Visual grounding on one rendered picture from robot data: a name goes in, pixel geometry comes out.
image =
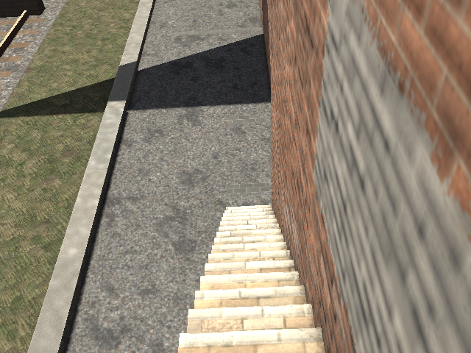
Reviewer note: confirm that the stairs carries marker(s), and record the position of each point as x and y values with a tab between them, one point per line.
250	298

